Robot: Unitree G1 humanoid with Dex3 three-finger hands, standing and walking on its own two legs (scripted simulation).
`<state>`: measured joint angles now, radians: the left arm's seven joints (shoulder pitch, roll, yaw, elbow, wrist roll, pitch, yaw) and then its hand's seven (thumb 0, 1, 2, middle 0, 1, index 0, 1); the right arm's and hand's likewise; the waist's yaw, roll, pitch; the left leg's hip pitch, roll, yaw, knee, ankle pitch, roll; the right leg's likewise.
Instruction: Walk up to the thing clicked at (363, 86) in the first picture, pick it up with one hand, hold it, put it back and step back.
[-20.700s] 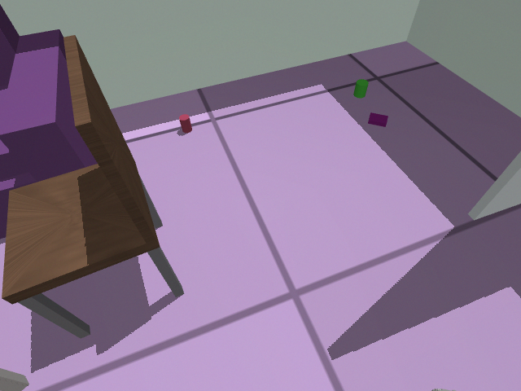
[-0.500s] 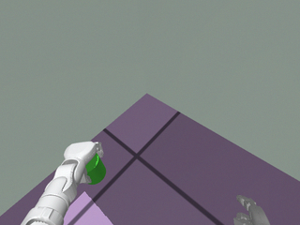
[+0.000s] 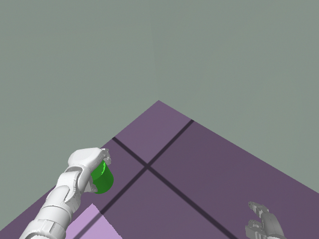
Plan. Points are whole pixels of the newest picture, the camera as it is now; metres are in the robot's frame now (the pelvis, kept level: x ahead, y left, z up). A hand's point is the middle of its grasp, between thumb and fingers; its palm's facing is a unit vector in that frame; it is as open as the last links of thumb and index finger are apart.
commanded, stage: hold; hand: left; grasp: from above
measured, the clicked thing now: (97, 170) +0.32 +0.23 -0.08
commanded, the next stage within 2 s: crouch in 0.42 s
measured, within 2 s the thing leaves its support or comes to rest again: neither
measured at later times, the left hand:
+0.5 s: hand (93, 171) +0.30 +0.22 -0.04, palm faces -0.46 -0.06 -0.89, open 10.3 cm
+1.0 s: hand (103, 185) +0.30 +0.23 -0.16, palm faces -0.47 +0.02 -0.88, open 10.2 cm
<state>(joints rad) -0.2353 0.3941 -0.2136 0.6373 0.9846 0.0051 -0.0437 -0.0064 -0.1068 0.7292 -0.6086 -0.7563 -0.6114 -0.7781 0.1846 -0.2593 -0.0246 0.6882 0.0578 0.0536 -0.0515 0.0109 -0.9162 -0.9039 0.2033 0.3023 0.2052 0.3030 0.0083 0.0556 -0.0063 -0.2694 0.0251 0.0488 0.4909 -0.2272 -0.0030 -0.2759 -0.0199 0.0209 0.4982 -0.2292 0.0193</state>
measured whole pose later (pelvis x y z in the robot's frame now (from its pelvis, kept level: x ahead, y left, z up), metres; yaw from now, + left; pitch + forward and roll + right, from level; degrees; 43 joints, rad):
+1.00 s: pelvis -0.01 +0.00 -0.05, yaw +1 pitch +14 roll -1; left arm -0.40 0.36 -0.18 1.00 1.16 -0.07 0.27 -0.01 -0.10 0.72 -0.61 -0.74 -0.63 -0.75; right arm 0.20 -0.27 -0.07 0.71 0.00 0.05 -0.01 0.01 -0.91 -0.90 0.20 0.30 0.21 0.30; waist -0.05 0.00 -0.08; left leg -0.76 0.03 0.01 0.91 -0.38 -0.01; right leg -0.74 -0.02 -0.01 0.88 -0.38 0.02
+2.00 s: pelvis -0.06 +0.00 -0.35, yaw -2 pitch +38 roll -5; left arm -0.83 0.51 0.02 1.31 1.19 -0.07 0.41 0.00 -0.11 0.73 -0.61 -0.74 -0.64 -0.75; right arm 0.14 -0.25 -0.04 0.74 -0.11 -0.07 0.07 0.00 -0.91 -0.90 0.20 0.30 0.21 0.30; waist -0.17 0.02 -0.15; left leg -2.08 0.04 -0.08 2.10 -0.69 -0.01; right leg -2.03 0.00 -0.04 2.06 -0.69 0.02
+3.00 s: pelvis -0.07 +0.00 -0.44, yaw -4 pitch +34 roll -7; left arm -0.92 0.63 0.09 1.51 1.28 -0.19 0.48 -0.01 -0.10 0.72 -0.61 -0.75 -0.64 -0.75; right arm 0.15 -0.28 0.04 0.78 -0.17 -0.10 0.14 0.00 -0.91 -0.90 0.20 0.30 0.21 0.30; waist -0.23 -0.01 -0.04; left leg -2.32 0.02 -0.13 2.40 -0.68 -0.01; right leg -2.26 0.01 -0.06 2.34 -0.67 0.03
